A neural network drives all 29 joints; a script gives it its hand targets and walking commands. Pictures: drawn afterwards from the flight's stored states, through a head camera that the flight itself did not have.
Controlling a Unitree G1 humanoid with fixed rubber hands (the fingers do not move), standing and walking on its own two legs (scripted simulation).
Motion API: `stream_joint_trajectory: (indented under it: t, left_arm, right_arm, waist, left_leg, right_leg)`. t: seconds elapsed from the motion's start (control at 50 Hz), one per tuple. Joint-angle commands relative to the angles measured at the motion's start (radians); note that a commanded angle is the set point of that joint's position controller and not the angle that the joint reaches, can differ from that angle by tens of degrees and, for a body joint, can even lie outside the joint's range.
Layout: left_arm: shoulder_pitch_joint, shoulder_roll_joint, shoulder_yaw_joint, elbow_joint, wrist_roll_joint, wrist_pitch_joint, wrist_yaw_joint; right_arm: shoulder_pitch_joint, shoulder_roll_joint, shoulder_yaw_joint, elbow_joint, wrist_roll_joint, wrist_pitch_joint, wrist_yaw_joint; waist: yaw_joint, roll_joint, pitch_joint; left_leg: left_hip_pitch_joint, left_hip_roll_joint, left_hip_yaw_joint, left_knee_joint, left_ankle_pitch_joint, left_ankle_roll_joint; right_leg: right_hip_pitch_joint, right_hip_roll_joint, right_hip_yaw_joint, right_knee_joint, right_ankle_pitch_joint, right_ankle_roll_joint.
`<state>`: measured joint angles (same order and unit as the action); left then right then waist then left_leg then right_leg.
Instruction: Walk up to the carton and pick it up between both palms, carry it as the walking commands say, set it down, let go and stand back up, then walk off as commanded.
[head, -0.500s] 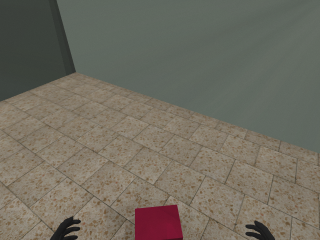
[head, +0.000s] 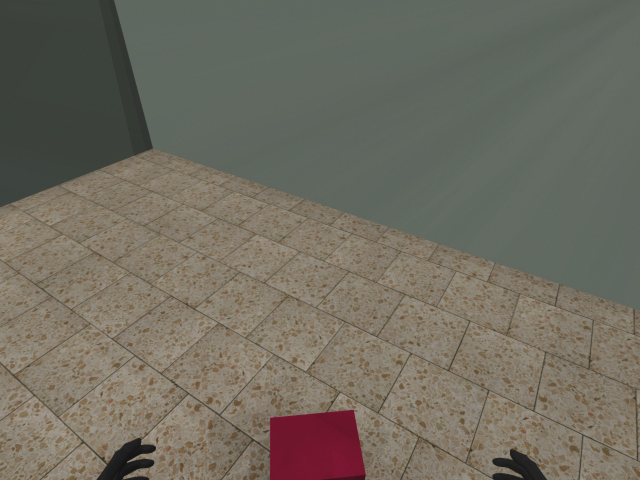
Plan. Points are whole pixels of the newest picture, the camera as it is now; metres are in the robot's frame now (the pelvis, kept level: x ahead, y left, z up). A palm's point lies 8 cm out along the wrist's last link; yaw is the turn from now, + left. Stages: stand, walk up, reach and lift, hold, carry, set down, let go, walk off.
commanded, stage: stand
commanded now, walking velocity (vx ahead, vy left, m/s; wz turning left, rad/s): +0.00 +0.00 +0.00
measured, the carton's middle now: (315, 465) +0.47 +0.03 -0.65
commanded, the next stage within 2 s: walk off in 0.08 s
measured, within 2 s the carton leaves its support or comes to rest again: neither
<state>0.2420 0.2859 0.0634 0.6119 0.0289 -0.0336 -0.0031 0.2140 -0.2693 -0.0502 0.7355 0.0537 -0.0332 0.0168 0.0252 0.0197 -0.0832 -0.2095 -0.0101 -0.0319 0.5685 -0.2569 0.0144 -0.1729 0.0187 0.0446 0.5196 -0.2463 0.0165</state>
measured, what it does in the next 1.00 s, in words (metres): lifts its right foot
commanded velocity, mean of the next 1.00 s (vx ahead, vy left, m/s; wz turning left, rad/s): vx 0.00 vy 0.00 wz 0.46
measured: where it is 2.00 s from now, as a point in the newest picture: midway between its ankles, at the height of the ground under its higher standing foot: outside the picture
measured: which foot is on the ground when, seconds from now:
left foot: down 0.00-1.00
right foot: down 0.00-0.70, up 0.72-1.00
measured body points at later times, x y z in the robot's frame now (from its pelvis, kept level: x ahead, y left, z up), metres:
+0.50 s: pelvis +0.00 +0.00 +0.00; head -0.06 +0.00 +0.45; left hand +0.15 +0.27 -0.07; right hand +0.15 -0.26 -0.09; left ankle +0.04 +0.11 -0.73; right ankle +0.03 -0.13 -0.73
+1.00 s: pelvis -0.02 +0.06 +0.00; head -0.04 +0.10 +0.45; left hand +0.08 +0.34 -0.12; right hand +0.10 -0.21 -0.09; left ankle +0.03 +0.10 -0.73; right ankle -0.02 -0.11 -0.66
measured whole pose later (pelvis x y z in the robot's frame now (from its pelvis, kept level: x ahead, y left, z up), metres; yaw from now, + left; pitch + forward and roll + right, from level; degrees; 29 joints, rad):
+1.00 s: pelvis -0.02 +0.06 +0.00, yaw +7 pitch -2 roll -5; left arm 0.24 0.29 0.05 0.62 0.03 0.09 0.03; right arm 0.30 -0.27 -0.05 0.74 0.05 0.06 0.01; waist 0.02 -0.01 0.00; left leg -0.32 -0.08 -0.05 0.61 -0.24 0.11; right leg -0.43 0.00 -0.01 1.08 -0.44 0.02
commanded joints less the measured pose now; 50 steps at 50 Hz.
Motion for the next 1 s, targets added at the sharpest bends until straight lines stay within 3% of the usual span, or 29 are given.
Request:
stream_joint_trajectory:
  t: [0.0,0.06,0.12,0.16,0.2,0.24,0.26,0.3,0.36,0.46,0.48,0.5,0.54,0.58,0.6,0.62,0.64,0.66,0.68,0.7,0.72,0.74,0.78,0.8,0.82,0.86,0.94,0.96,0.98]
  left_arm:
    - [-0.034,0.223,0.052,0.014,0.000,-0.041,0.010]
    - [-0.056,0.225,0.048,0.017,0.001,-0.040,0.009]
    - [-0.049,0.221,0.050,0.014,-0.002,-0.038,0.008]
    - [-0.057,0.228,0.052,0.015,0.004,-0.042,0.007]
    - [-0.043,0.224,0.048,0.024,-0.001,-0.041,0.005]
    - [-0.054,0.222,0.050,0.029,0.001,-0.040,0.008]
    - [-0.045,0.221,0.050,0.031,0.002,-0.038,0.010]
    - [-0.025,0.039,-0.009,0.010,-0.015,0.015,0.000]
    - [-0.007,0.104,0.004,-0.005,-0.011,0.043,0.014]
    - [0.014,0.152,0.009,-0.036,-0.006,0.049,0.028]
    - [0.038,0.148,0.004,-0.025,-0.005,0.049,0.033]
    - [0.024,0.183,0.012,-0.022,-0.001,0.056,0.035]
    - [-0.004,0.167,0.008,-0.036,0.008,0.060,0.042]
    - [-0.015,0.166,0.007,-0.038,0.006,0.060,0.043]
    - [-0.051,0.157,0.004,-0.044,0.006,0.063,0.048]
    - [-0.088,0.166,0.010,-0.043,0.004,0.068,0.052]
    - [-0.087,0.151,0.011,-0.042,0.001,0.076,0.052]
    - [-0.064,0.120,0.010,-0.043,0.004,0.087,0.055]
    - [-0.061,0.089,0.008,-0.066,-0.006,0.101,0.050]
    - [-0.077,0.072,-0.001,-0.106,0.000,0.102,0.051]
    - [-0.068,0.090,0.005,-0.098,-0.005,0.101,0.053]
    - [-0.069,0.096,0.011,-0.089,-0.004,0.099,0.051]
    - [-0.115,0.105,0.013,-0.084,-0.001,0.099,0.047]
    - [-0.099,0.083,0.013,-0.079,-0.007,0.097,0.045]
    - [-0.137,0.088,0.013,-0.083,-0.002,0.101,0.039]
    - [-0.142,0.087,0.021,-0.091,-0.008,0.102,0.037]
    - [-0.179,0.089,0.020,-0.096,-0.009,0.112,0.034]
    - [-0.189,0.078,0.014,-0.098,-0.016,0.112,0.031]
    - [-0.207,0.092,0.016,-0.103,-0.015,0.110,0.027]
  right_arm:
    - [-0.068,-0.260,-0.061,-0.052,-0.101,-0.037,-0.012]
    - [-0.044,-0.250,-0.057,-0.041,-0.098,-0.035,-0.013]
    - [-0.061,-0.261,-0.060,-0.053,-0.096,-0.040,-0.010]
    - [-0.061,-0.250,-0.053,-0.043,-0.100,-0.039,-0.009]
    - [-0.052,-0.255,-0.053,-0.038,-0.094,-0.038,-0.010]
    - [-0.068,-0.252,-0.051,-0.043,-0.100,-0.038,-0.011]
    - [-0.065,-0.257,-0.056,-0.043,-0.102,-0.039,-0.012]
    - [-0.011,-0.103,-0.010,-0.046,-0.080,0.015,0.001]
    - [-0.024,-0.142,-0.023,-0.070,-0.090,0.046,0.003]
    - [0.000,-0.129,-0.024,-0.073,-0.081,0.056,-0.006]
    - [0.020,-0.120,-0.027,-0.082,-0.083,0.056,-0.006]
    - [0.035,-0.110,-0.025,-0.074,-0.087,0.060,-0.004]
    - [0.085,-0.122,-0.035,-0.059,-0.091,0.069,-0.003]
    - [0.060,-0.100,-0.029,-0.084,-0.096,0.074,0.003]
    - [0.063,-0.100,-0.029,-0.089,-0.095,0.071,0.003]
    - [0.093,-0.094,-0.025,-0.075,-0.100,0.070,0.005]
    - [0.122,-0.101,-0.030,-0.068,-0.095,0.067,0.000]
    - [0.145,-0.150,-0.036,-0.071,-0.104,0.058,-0.006]
    - [0.137,-0.228,-0.054,-0.089,-0.105,0.051,-0.003]
    - [0.177,-0.275,-0.069,-0.084,-0.083,0.057,-0.006]
    - [0.157,-0.271,-0.073,-0.085,-0.087,0.058,-0.008]
    - [0.118,-0.237,-0.069,-0.092,-0.091,0.060,-0.013]
    - [0.118,-0.170,-0.050,-0.084,-0.082,0.073,-0.021]
    - [0.126,-0.160,-0.049,-0.087,-0.080,0.075,-0.026]
    - [0.163,-0.169,-0.051,-0.073,-0.076,0.076,-0.030]
    - [0.157,-0.172,-0.052,-0.070,-0.072,0.076,-0.033]
    - [0.196,-0.186,-0.061,-0.065,-0.065,0.074,-0.039]
    - [0.199,-0.194,-0.063,-0.071,-0.068,0.076,-0.039]
    - [0.207,-0.183,-0.064,-0.064,-0.070,0.078,-0.042]
  waist:
    - [-0.020,-0.066,0.142]
    - [-0.020,-0.100,0.186]
    - [-0.019,-0.049,0.188]
    - [-0.022,-0.075,0.215]
    - [-0.021,-0.042,0.206]
    - [-0.019,-0.068,0.223]
    - [-0.018,-0.052,0.209]
    - [-0.031,-0.025,0.212]
    - [-0.016,-0.016,0.231]
    - [-0.006,-0.121,0.198]
    - [-0.016,-0.159,0.191]
    - [-0.023,-0.240,0.204]
    - [-0.028,-0.267,0.145]
    - [-0.033,-0.219,0.146]
    - [-0.051,-0.224,0.164]
    - [-0.077,-0.202,0.182]
    - [-0.079,-0.142,0.182]
    - [-0.079,0.030,0.205]
    - [-0.057,0.246,0.239]
    - [-0.064,0.264,0.229]
    - [-0.043,0.202,0.245]
    - [-0.035,0.174,0.274]
    - [-0.048,0.077,0.298]
    - [-0.054,0.098,0.233]
    - [-0.082,0.098,0.229]
    - [-0.074,0.080,0.183]
    - [-0.095,0.111,0.134]
    - [-0.095,0.084,0.131]
    - [-0.104,0.088,0.156]
  left_leg:
    - [-0.111,0.092,-0.151,-0.190,-0.065,0.055]
    - [-0.129,0.092,-0.147,-0.186,-0.081,0.055]
    - [-0.134,0.098,-0.169,-0.202,-0.119,0.061]
    - [-0.150,0.097,-0.161,-0.200,-0.106,0.061]
    - [-0.139,0.098,-0.161,-0.211,-0.112,0.065]
    - [-0.158,0.099,-0.164,-0.198,-0.107,0.063]
    - [-0.147,0.099,-0.167,-0.193,-0.091,0.062]
    - [-0.195,0.084,-0.191,-0.220,-0.076,0.034]
    - [-0.262,0.079,-0.203,-0.190,-0.093,0.016]
    - [-0.300,0.035,-0.146,-0.037,0.000,-0.002]
    - [-0.306,0.018,-0.109,0.029,-0.008,-0.003]
    - [-0.306,0.001,-0.049,0.118,-0.018,-0.010]
    - [-0.289,0.008,0.023,0.332,-0.188,-0.021]
    - [-0.265,0.049,0.044,0.334,-0.243,-0.024]
    - [-0.226,0.048,0.057,0.289,-0.231,-0.022]
    - [-0.180,0.060,0.046,0.170,-0.192,-0.010]
    - [-0.148,0.046,0.027,0.051,-0.090,0.003]
    - [-0.120,0.132,-0.223,-0.125,0.042,0.027]
    - [-0.133,0.278,-0.628,-0.238,0.182,0.094]
    - [-0.175,0.318,-0.801,-0.336,0.161,0.138]
    - [-0.204,0.316,-0.823,-0.355,-0.010,0.157]
    - [-0.197,0.282,-0.801,-0.354,-0.074,0.134]
    - [-0.235,0.203,-0.645,-0.325,-0.042,0.122]
    - [-0.182,0.183,-0.640,-0.318,0.012,0.088]
    - [-0.190,0.167,-0.636,-0.321,0.034,0.071]
    - [-0.142,0.153,-0.634,-0.314,0.101,0.037]
    - [0.016,0.147,-0.635,-0.312,0.093,0.020]
    - [-0.011,0.144,-0.633,-0.321,0.064,0.037]
    - [-0.006,0.152,-0.678,-0.339,0.053,0.038]
  right_leg:
    - [-0.113,-0.099,0.099,-0.126,-0.075,-0.065]
    - [-0.143,-0.102,0.109,-0.144,-0.141,-0.070]
    - [-0.142,-0.091,0.100,-0.127,-0.122,-0.070]
    - [-0.145,-0.101,0.120,-0.142,-0.142,-0.074]
    - [-0.139,-0.092,0.104,-0.128,-0.098,-0.068]
    - [-0.141,-0.091,0.104,-0.134,-0.111,-0.074]
    - [-0.125,-0.092,0.096,-0.128,-0.082,-0.069]
    - [-0.111,-0.067,0.036,-0.101,-0.093,-0.039]
    - [-0.095,-0.082,0.031,-0.104,-0.129,-0.017]
    - [-0.053,-0.186,0.104,-0.161,-0.194,-0.046]
    - [-0.045,-0.222,0.137,-0.186,-0.206,-0.066]
    - [-0.059,-0.269,0.146,-0.216,-0.204,-0.091]
    - [-0.054,-0.354,0.180,-0.210,-0.071,-0.166]
    - [-0.088,-0.372,0.161,-0.176,0.060,-0.179]
    - [-0.132,-0.341,0.093,-0.151,0.098,-0.161]
    - [-0.152,-0.311,0.047,-0.082,0.100,-0.129]
    - [-0.172,-0.281,-0.014,0.007,0.026,-0.084]
    - [-0.247,-0.180,-0.092,0.229,-0.064,-0.016]
    - [-0.410,-0.005,-0.109,0.417,-0.296,0.039]
    - [-0.433,0.024,-0.015,0.497,-0.396,0.030]
    - [-0.445,0.007,0.025,0.575,-0.358,0.024]
    - [-0.485,-0.010,0.046,0.610,-0.285,0.015]
    - [-0.455,-0.040,0.044,0.593,-0.224,0.013]
    - [-0.446,-0.027,0.041,0.610,-0.196,0.022]
    - [-0.429,-0.027,0.034,0.625,-0.180,0.029]
    - [-0.424,-0.021,0.042,0.623,-0.150,0.032]
    - [-0.479,-0.019,0.054,0.548,-0.134,0.038]
    - [-0.456,-0.026,0.048,0.517,-0.141,0.040]
    - [-0.462,-0.012,0.050,0.475,-0.166,0.042]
